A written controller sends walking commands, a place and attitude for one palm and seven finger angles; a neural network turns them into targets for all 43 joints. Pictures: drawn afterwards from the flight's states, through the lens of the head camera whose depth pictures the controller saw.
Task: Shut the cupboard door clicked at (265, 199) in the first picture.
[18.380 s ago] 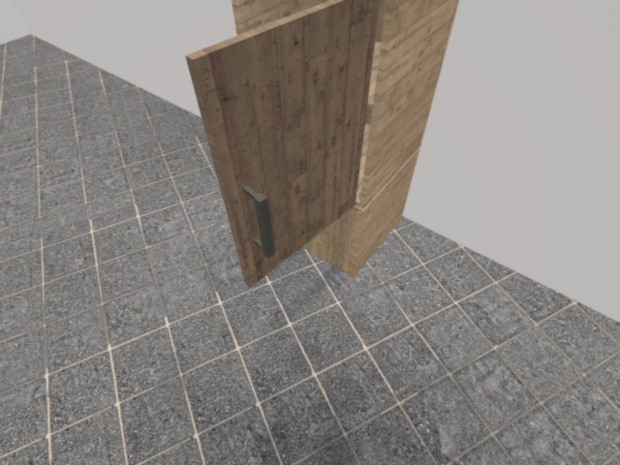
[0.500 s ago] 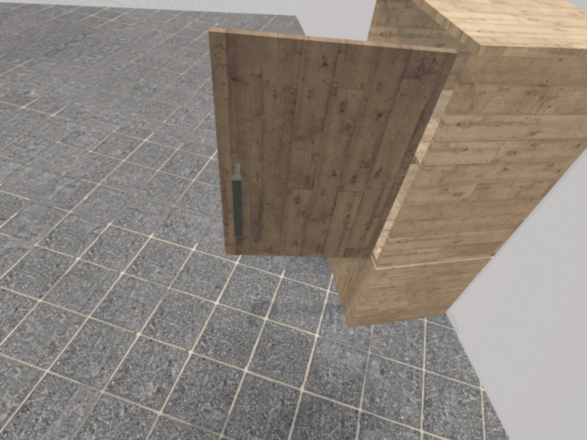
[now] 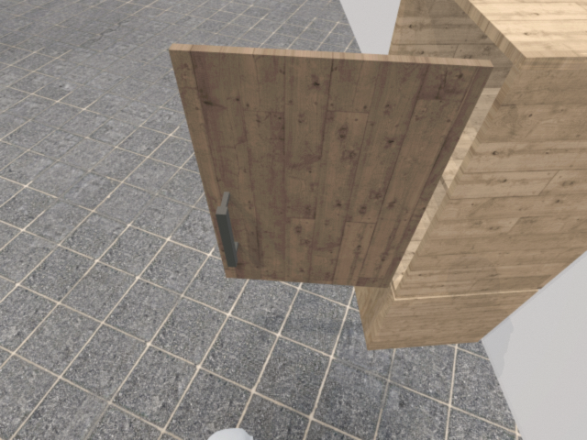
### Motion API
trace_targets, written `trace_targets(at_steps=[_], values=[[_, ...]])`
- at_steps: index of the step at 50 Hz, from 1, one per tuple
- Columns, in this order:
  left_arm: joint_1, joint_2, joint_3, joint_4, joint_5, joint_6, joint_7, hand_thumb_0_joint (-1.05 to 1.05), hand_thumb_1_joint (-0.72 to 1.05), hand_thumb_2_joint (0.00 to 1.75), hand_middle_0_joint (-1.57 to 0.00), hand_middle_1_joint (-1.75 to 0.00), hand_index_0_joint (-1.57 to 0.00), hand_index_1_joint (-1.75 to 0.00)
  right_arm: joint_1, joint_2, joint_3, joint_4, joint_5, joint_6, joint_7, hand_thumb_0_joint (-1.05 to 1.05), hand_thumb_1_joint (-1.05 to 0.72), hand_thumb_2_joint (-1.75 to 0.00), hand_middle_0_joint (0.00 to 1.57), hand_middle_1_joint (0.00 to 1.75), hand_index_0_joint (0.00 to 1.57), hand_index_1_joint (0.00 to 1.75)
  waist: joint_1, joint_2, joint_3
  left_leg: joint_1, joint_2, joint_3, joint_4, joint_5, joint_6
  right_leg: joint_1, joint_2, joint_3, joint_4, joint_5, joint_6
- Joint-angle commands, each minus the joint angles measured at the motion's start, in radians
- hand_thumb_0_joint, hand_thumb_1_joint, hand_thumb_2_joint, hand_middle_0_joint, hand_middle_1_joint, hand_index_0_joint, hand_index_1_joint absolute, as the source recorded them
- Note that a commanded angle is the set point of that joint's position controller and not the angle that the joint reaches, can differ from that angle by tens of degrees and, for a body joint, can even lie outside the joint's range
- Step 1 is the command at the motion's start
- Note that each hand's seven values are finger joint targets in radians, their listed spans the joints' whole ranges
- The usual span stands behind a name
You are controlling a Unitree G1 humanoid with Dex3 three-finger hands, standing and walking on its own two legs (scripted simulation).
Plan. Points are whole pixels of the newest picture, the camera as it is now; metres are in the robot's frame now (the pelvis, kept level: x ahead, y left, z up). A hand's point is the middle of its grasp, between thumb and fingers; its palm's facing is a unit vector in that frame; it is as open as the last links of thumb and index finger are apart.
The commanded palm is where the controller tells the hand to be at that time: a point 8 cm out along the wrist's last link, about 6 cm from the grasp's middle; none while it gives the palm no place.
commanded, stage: shuffle to correct the standing spot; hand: left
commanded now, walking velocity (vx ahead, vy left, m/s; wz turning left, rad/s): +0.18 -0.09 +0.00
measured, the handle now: (229, 231) +0.50 +0.15 -0.10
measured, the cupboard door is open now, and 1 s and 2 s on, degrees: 82 82 82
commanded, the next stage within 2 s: come to a stop and stand still in 0.02 s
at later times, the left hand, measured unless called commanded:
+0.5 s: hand out of the picture +0.03 +0.13 -0.18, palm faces +0.00 -0.99 -0.17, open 16.4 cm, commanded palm none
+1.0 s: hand out of the picture -0.01 +0.21 -0.17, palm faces -0.07 -0.98 -0.18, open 16.4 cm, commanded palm none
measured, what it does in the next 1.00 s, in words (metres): steps on the spot: left foot, then right foot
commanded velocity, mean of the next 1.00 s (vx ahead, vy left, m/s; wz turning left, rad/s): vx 0.00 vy -0.03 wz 0.00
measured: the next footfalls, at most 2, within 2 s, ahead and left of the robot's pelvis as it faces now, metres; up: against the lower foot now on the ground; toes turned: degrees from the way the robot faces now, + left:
left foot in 0.10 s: +0.11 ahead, +0.09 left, +0.00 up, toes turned +8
right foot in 0.38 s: +0.14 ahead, -0.16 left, +0.00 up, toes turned -7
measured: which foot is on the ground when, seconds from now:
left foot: up 0.00-0.08, down 0.10-0.42, up 0.44-0.66, down 0.68-1.00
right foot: down 0.00-0.12, up 0.14-0.36, down 0.38-0.70, up 0.72-1.00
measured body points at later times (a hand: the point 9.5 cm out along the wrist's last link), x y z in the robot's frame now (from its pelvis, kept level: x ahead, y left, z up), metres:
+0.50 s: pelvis +0.06 -0.03 -0.01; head +0.11 -0.02 +0.44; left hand +0.03 +0.19 -0.17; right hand +0.13 -0.26 -0.16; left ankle +0.06 +0.08 -0.72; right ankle +0.10 -0.16 -0.73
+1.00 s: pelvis +0.02 +0.02 +0.01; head +0.04 +0.05 +0.46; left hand -0.01 +0.26 -0.16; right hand +0.00 -0.20 -0.13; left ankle +0.03 +0.08 -0.73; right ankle -0.03 -0.14 -0.68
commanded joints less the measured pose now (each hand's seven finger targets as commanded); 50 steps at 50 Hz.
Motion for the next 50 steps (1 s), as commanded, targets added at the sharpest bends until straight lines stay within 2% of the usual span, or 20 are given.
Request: trace_targets(at_steps=[1,3,4,5,6,7,10,12,18,21,23,27,32,33,35,36,37,39,42,50], values=[[0.043,0.04,-0.005,-0.027,-0.01,0.001,0.004,0.0,-0.5,0.3,-0.15,-0.3,-0.15,-0.3,0.067,0.041,0.013,-0.065,0.0,-0.026,0.006,0.0,-0.9,-0.9,0.2,0.3,0.2,0.3,-0.008,-0.137,-0.008,0.12,-0.013,0.043,-0.286,0.073,-0.008,-0.062,-0.22,0.181,-0.201,0.062,-0.163],[0.034,0.045,-0.005,-0.024,-0.021,0.014,-0.003,0.0,-0.5,0.3,-0.15,-0.3,-0.15,-0.3,0.123,0.02,0.015,-0.047,-0.005,-0.037,0.003,0.0,-0.9,-0.9,0.2,0.3,0.2,0.3,-0.036,-0.103,-0.021,0.301,-0.047,0.083,-0.484,0.198,-0.023,-0.133,-0.162,0.141,-0.114,-0.087,-0.121],[0.044,0.018,-0.014,-0.028,-0.027,0.022,-0.01,0.0,-0.5,0.3,-0.15,-0.3,-0.15,-0.3,0.146,-0.032,0.006,-0.043,-0.005,-0.042,-0.001,0.0,-0.9,-0.9,0.2,0.3,0.2,0.3,-0.042,-0.002,-0.012,0.382,-0.005,0.013,-0.567,0.166,-0.023,-0.2,-0.116,0.117,-0.002,-0.169,-0.089],[0.049,-0.038,-0.021,-0.046,-0.029,0.026,-0.019,0.0,-0.5,0.3,-0.15,-0.3,-0.15,-0.3,0.19,-0.125,-0.017,-0.046,-0.014,-0.049,-0.008,0.0,-0.9,-0.9,0.2,0.3,0.2,0.3,-0.063,0.251,-0.016,0.428,0.209,-0.306,-0.734,0.078,0.045,-0.332,-0.018,0.056,0.228,-0.256,-0.026],[0.005,-0.024,-0.018,-0.088,-0.02,0.028,-0.025,0.0,-0.5,0.3,-0.15,-0.3,-0.15,-0.3,0.204,-0.204,-0.034,-0.061,-0.013,-0.043,-0.019,0.0,-0.9,-0.9,0.2,0.3,0.2,0.3,-0.08,0.304,0.012,0.414,0.384,-0.509,-0.835,0.081,0.151,-0.423,0.001,0.075,0.43,-0.369,-0.003],[-0.05,0.008,-0.005,-0.109,-0.014,0.03,-0.03,0.0,-0.5,0.3,-0.15,-0.3,-0.15,-0.3,0.161,-0.212,-0.034,-0.075,-0.013,-0.038,-0.027,0.0,-0.9,-0.9,0.2,0.3,0.2,0.3,-0.076,0.165,0.071,0.328,0.414,-0.507,-0.841,0.114,0.223,-0.437,-0.043,0.156,0.55,-0.324,-0.006],[0.05,-0.042,-0.015,-0.027,-0.022,0.038,-0.017,0.0,-0.5,0.3,-0.15,-0.3,-0.15,-0.3,-0.024,-0.093,0.016,-0.115,-0.005,-0.058,-0.039,0.0,-0.9,-0.9,0.2,0.3,0.2,0.3,0.029,0.11,0.034,0.219,0.244,-0.161,-0.731,0.763,0.139,-0.253,-0.054,0.195,0.532,-0.14,0.03],[0.108,-0.06,-0.029,0.0,-0.031,0.049,-0.008,0.0,-0.5,0.3,-0.15,-0.3,-0.15,-0.3,-0.084,-0.088,0.024,-0.125,0.004,-0.061,-0.043,0.0,-0.9,-0.9,0.2,0.3,0.2,0.3,0.053,0.113,-0.032,0.224,0.192,-0.034,-0.673,0.971,0.119,-0.113,-0.036,0.16,0.379,-0.075,0.045],[0.164,-0.045,-0.022,-0.006,-0.016,0.051,0.004,0.0,-0.5,0.3,-0.15,-0.3,-0.15,-0.3,-0.11,-0.097,-0.013,-0.122,0.015,-0.015,-0.042,0.0,-0.9,-0.9,0.2,0.3,0.2,0.3,0.058,0.052,-0.032,0.218,0.127,-0.018,-0.544,0.617,0.064,0.047,-0.02,0.11,0.019,0.178,0.042],[0.145,0.06,-0.001,-0.026,-0.01,0.034,0.011,0.0,-0.5,0.3,-0.15,-0.3,-0.15,-0.3,-0.047,-0.014,-0.017,-0.132,0.023,0.012,-0.032,0.0,-0.9,-0.9,0.2,0.3,0.2,0.3,0.017,-0.141,-0.061,0.145,-0.073,0.045,-0.333,0.084,-0.029,0.071,-0.263,0.346,-0.056,0.757,-0.101],[0.133,0.06,0.005,-0.029,-0.008,0.034,0.019,0.0,-0.5,0.3,-0.15,-0.3,-0.15,-0.3,-0.096,0.002,-0.017,-0.136,0.023,0.032,-0.033,0.0,-0.9,-0.9,0.2,0.3,0.2,0.3,0.047,-0.224,-0.103,0.087,-0.078,-0.019,-0.127,-0.127,-0.038,0.11,-0.304,0.387,-0.092,0.788,-0.185],[0.061,0.044,0.014,-0.06,-0.007,0.045,0.031,0.0,-0.5,0.3,-0.15,-0.3,-0.15,-0.3,-0.11,-0.019,-0.019,-0.127,0.025,0.035,-0.026,0.0,-0.9,-0.9,0.2,0.3,0.2,0.3,0.047,-0.227,-0.093,0.028,-0.072,-0.066,-0.042,-0.098,-0.05,0.13,-0.275,0.323,-0.096,0.624,-0.202],[0.015,0.059,0.023,-0.068,-0.013,0.061,0.027,0.0,-0.5,0.3,-0.15,-0.3,-0.15,-0.3,-0.027,0.007,-0.007,-0.102,0.025,0.017,-0.023,0.0,-0.9,-0.9,0.2,0.3,0.2,0.3,0.016,-0.187,-0.102,0.238,-0.083,-0.03,-0.476,0.078,-0.038,0.025,-0.222,0.313,-0.068,0.232,-0.135],[0.006,0.047,0.02,-0.067,-0.022,0.067,0.022,0.0,-0.5,0.3,-0.15,-0.3,-0.15,-0.3,0.012,0.002,-0.005,-0.083,0.024,0.012,-0.024,0.0,-0.9,-0.9,0.2,0.3,0.2,0.3,0.0,-0.147,-0.089,0.337,-0.079,-0.032,-0.599,0.178,-0.033,-0.059,-0.172,0.279,-0.039,0.061,-0.086],[0.004,-0.047,0.001,-0.084,-0.039,0.077,0.013,0.0,-0.5,0.3,-0.15,-0.3,-0.15,-0.3,-0.03,-0.106,-0.017,-0.108,0.002,0.0,-0.03,0.0,-0.9,-0.9,0.2,0.3,0.2,0.3,0.014,0.229,0.006,0.2,0.189,-0.374,-0.836,0.058,0.067,-0.165,0.0,0.137,0.147,-0.226,0.028],[-0.012,-0.045,-0.003,-0.078,-0.032,0.079,0.011,0.0,-0.5,0.3,-0.15,-0.3,-0.15,-0.3,-0.086,-0.11,-0.011,-0.127,-0.004,0.002,-0.031,0.0,-0.9,-0.9,0.2,0.3,0.2,0.3,0.023,0.19,0.05,0.052,0.236,-0.408,-0.882,-0.03,0.123,-0.088,-0.004,0.166,0.233,-0.23,0.027],[-0.011,-0.049,-0.006,-0.052,-0.021,0.086,0.014,0.0,-0.5,0.3,-0.15,-0.3,-0.15,-0.3,-0.113,-0.086,0.0,-0.12,-0.007,-0.006,-0.032,0.0,-0.9,-0.9,0.2,0.3,0.2,0.3,0.026,0.2,0.074,0.001,0.21,-0.402,-0.931,-0.101,0.12,-0.064,-0.012,0.209,0.299,-0.221,0.026],[0.035,-0.054,-0.008,-0.016,-0.016,0.086,0.003,0.0,-0.5,0.3,-0.15,-0.3,-0.15,-0.3,-0.108,-0.079,0.002,-0.108,-0.003,-0.01,-0.04,0.0,-0.9,-0.9,0.2,0.3,0.2,0.3,0.045,0.076,0.089,0.068,0.172,-0.354,-0.905,-0.098,0.105,-0.126,0.01,0.225,0.401,-0.152,0.024],[0.037,-0.047,-0.013,0.003,-0.018,0.07,-0.007,0.0,-0.5,0.3,-0.15,-0.3,-0.15,-0.3,-0.032,-0.073,0.007,-0.078,0.003,-0.021,-0.046,0.0,-0.9,-0.9,0.2,0.3,0.2,0.3,0.023,0.015,0.062,0.247,0.164,-0.314,-0.876,0.039,0.117,-0.234,0.01,0.219,0.442,-0.126,0.032],[-0.034,-0.04,-0.018,0.001,-0.023,0.072,-0.012,0.0,-0.5,0.3,-0.15,-0.3,-0.15,-0.3,0.123,-0.075,0.004,-0.003,-0.001,-0.031,-0.064,0.0,-0.9,-0.9,0.2,0.3,0.2,0.3,-0.029,0.081,-0.032,0.453,0.204,-0.3,-0.819,0.395,0.134,-0.229,0.001,0.199,0.327,-0.184,0.038]])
